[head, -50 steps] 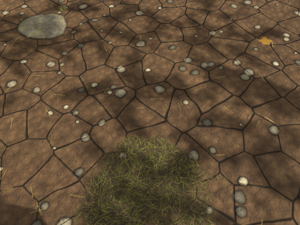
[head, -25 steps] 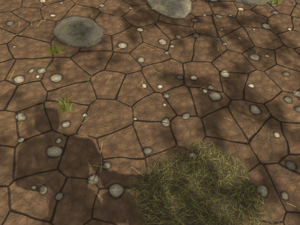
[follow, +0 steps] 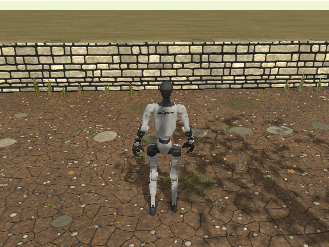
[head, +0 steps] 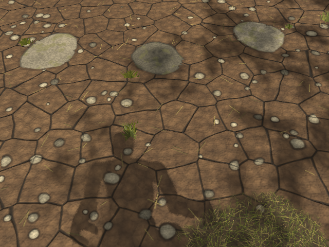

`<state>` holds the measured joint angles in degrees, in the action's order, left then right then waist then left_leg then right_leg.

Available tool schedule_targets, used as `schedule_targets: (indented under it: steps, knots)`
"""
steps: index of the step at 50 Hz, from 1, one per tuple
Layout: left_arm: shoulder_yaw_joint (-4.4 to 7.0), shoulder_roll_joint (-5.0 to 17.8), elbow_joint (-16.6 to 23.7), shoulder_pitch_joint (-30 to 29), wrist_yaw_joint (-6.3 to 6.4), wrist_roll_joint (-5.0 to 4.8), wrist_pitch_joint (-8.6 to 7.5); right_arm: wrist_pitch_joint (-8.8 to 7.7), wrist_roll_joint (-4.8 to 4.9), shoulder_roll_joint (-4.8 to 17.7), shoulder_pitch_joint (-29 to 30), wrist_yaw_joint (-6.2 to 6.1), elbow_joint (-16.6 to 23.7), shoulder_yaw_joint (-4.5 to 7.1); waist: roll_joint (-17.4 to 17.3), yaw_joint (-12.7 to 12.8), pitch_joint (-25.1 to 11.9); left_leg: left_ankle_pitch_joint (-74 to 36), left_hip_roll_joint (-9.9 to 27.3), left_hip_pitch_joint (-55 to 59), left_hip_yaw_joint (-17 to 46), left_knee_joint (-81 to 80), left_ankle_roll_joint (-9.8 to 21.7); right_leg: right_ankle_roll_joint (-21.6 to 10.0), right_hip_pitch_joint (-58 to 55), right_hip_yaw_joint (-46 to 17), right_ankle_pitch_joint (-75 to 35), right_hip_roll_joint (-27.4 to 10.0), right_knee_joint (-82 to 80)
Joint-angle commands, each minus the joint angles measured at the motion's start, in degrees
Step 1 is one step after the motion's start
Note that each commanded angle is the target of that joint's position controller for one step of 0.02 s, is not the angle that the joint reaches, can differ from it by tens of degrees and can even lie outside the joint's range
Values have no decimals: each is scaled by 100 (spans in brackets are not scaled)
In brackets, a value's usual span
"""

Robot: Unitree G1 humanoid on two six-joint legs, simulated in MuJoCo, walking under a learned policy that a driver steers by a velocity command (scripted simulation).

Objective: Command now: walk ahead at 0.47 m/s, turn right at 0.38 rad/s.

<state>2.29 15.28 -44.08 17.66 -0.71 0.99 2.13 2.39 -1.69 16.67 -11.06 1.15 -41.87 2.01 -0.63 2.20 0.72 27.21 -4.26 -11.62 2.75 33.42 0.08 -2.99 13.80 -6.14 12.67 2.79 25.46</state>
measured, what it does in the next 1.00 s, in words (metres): walks ahead, turning right: left foot, then right foot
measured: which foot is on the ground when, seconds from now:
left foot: up 0.00-0.02, down 0.04-0.46, up 0.48-0.90, down 0.92-1.00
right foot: down 0.00-0.04, up 0.06-0.44, down 0.46-1.00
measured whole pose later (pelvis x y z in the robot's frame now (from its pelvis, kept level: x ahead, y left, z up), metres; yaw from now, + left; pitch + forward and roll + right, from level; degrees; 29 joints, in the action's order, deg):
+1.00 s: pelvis +0.36 -0.13 -0.01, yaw -22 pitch -1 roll -1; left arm 0.2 11.9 -53.7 14.0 1.1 0.9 -1.1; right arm -0.7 -1.3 10.8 -14.3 -1.9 -53.7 -0.4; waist 0.8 0.8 0.8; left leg 12.0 0.2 -15.2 -1.5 27.7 1.2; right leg -4.6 9.6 2.3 15.0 4.7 25.2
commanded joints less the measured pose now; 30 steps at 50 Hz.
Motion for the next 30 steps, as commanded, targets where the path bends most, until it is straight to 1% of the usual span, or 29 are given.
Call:
schedule_targets:
  steps: [1, 2, 3, 4, 5, 6, 7, 8, 10, 12, 14, 15, 16, 17, 18, 19, 20, 21, 22, 23, 24, 25, 26, 27, 28, 29, 30]
  knots:
    - [398, 1069, 467, -904, 49, -32, -63, -321, 4, 582, -1215, -215, -47, 148, 601, -1016, 319, -1277, 2, 2168, -354, -2129, 389, -147, 1868, -1297, 1886, -202, -766]
    - [313, 586, 663, -1115, 44, -129, -153, -394, -27, 1126, -1797, -332, -220, 278, -491, -1229, 85, -170, 1305, 3415, 780, -2506, 542, 207, 3186, -457, 1877, 296, 856]
    - [206, 343, 899, -1294, 41, -176, -242, -430, -47, 1547, -1206, -381, -29, 371, -1139, -1061, 236, 1361, 2747, 2808, 2798, -2735, 916, 94, 4098, 34, 1413, 316, 2278]
    - [239, 648, 998, -1486, -16, -85, -292, -490, -134, 1231, -842, -387, 32, 315, -554, -828, 476, 1612, 2938, 2059, 2812, -2681, 1138, 6, 4048, -195, 911, -324, 2894]
    - [290, 715, 858, -1288, -110, -110, -305, -570, -100, 839, -460, -343, 104, 206, -424, -564, 568, 1288, 2595, 1926, 2336, -2675, 1003, 14, 4045, -194, 565, -381, 3212]
    - [321, 754, 692, -1004, -180, -77, -282, -637, -61, 676, -336, -303, 139, 162, -482, -449, 486, 724, 2297, 1932, 1759, -2693, 825, 82, 3981, -110, 334, -404, 3458]
    - [348, 786, 596, -862, -255, 8, -236, -689, -36, 649, -420, -306, 115, 144, -578, -449, 360, 317, 2094, 1938, 1270, -2719, 730, 127, 3939, 79, 207, -405, 3826]
    - [337, 735, 591, -868, -319, 69, -198, -729, -11, 640, -598, -294, 44, 138, -580, -493, 378, -44, 1964, 1878, 875, -2735, 681, 140, 4007, 202, 79, -476, 4120]
    - [282, 575, 700, -1103, -402, 87, -160, -787, -8, 644, -954, -218, -126, 141, -489, -575, 525, -583, 1833, 1751, 309, -2767, 614, 130, 4235, 332, -177, -571, 4483]
    - [254, 558, 836, -1435, -460, 78, -139, -835, -34, 593, -1185, -162, -255, 126, -462, -629, 715, -910, 1776, 1589, -134, -2866, 578, 114, 4354, 438, -387, -627, 4468]
    - [204, 519, 984, -1784, -510, 80, -141, -887, -56, 520, -1285, -143, -366, 100, -466, -649, 951, -1352, 1703, 1409, -580, -2990, 531, 67, 4289, 631, -612, -670, 4063]
    - [142, 423, 1069, -1980, -533, 124, -166, -909, -58, 439, -1304, -151, -435, 66, -356, -635, 1142, -2027, 1632, 1202, -809, -2993, 541, 38, 4061, 760, -676, -672, 3572]
    - [67, 295, 1154, -2150, -561, 160, -200, -912, -40, 421, -1268, -167, -487, 46, -277, -604, 1257, -2846, 1560, 1007, -1040, -2955, 532, -6, 3671, 1018, -739, -632, 2919]
    - [-9, 168, 1217, -2269, -590, 171, -238, -902, -18, 479, -1270, -184, -548, 43, -247, -596, 1271, -3849, 1553, 855, -1245, -2891, 517, -90, 3115, 1310, -755, -538, 2299]
    - [-62, 78, 1236, -2275, -590, 167, -262, -899, 0, 595, -1340, -200, -638, 49, -289, -574, 1152, -5403, 1612, 858, -1380, -2692, 506, -217, 2473, 1567, -720, -349, 1860]
    - [-65, 99, 1177, -2060, -544, 175, -265, -892, 25, 748, -1429, -221, -739, 68, -450, -472, 867, -7127, 1680, 1090, -1430, -2263, 487, -339, 1911, 1747, -654, -61, 1679]
    - [-27, 216, 1018, -1526, -471, 200, -288, -849, 46, 909, -1443, -248, -809, 96, -638, -202, 474, -8297, 1717, 1310, -1457, -1485, 453, -440, 1297, 1789, -512, 232, 1505]
    - [52, 403, 737, -618, -398, 218, -337, -790, 56, 1071, -1385, -280, -843, 128, -761, 233, -46, -8591, 1762, 1309, -1396, -346, 423, -555, 363, 1570, -514, 395, 1198]
    - [143, 614, 365, 409, -312, 268, -415, -783, 119, 1067, -1261, -297, -821, 115, -725, 719, -606, -7841, 1652, 853, -1467, 957, 369, -693, -1022, 1210, -1321, 359, 462]
    - [253, 994, 82, 895, -202, 340, -454, -817, 135, 772, -1295, -249, -729, 51, -366, 773, -1082, -4211, 1166, -357, -1412, 2594, 293, -760, -2506, 452, -2044, -380, 471]
    - [408, 1745, 205, 692, -139, 286, -478, -766, 420, 7, -2216, -168, -478, -144, 1358, 85, -2574, 815, 361, -2319, -936, 5548, 8, -1854, -4685, -2604, -5638, -2887, 1006]
    - [499, 1583, 274, 1055, -53, -57, -397, -743, 312, 782, -1714, -206, -601, 43, 23, 670, -3540, 137, 387, -1972, 197, 5789, 71, -1961, -4272, -2487, -6592, -2649, 834]
    - [403, 1392, 151, 450, 12, -79, -408, -748, 392, 476, -1229, -198, -414, -33, 377, 307, -2377, -257, 622, -2219, 195, 5501, 50, -1835, -3237, -1713, -6197, -2449, 428]
    - [265, 865, 117, 97, 22, -78, -418, -755, 263, 377, -1128, -188, -443, -87, 36, 78, -1331, -399, 833, -2229, 42, 4793, 54, -1576, -2078, -1239, -5386, -2167, 42]
    - [162, 592, 94, -166, 53, -75, -443, -677, 127, 347, -1022, -167, -484, -77, -6, -105, -734, -434, 968, -2085, 39, 4306, 57, -1370, -1298, -901, -4859, -1874, -250]
    - [102, 464, 93, -357, 72, -79, -444, -538, 12, 324, -1269, -144, -584, -80, 14, -331, -460, -455, 955, -1597, -40, 3999, 19, -1303, -516, -535, -4728, -1686, -572]
    - [73, 443, 65, -417, 51, -57, -487, -413, -34, 246, -1429, -144, -666, -68, 31, -460, -448, -523, 922, -1207, -94, 3717, 7, -1247, -87, -290, -4788, -1607, -721]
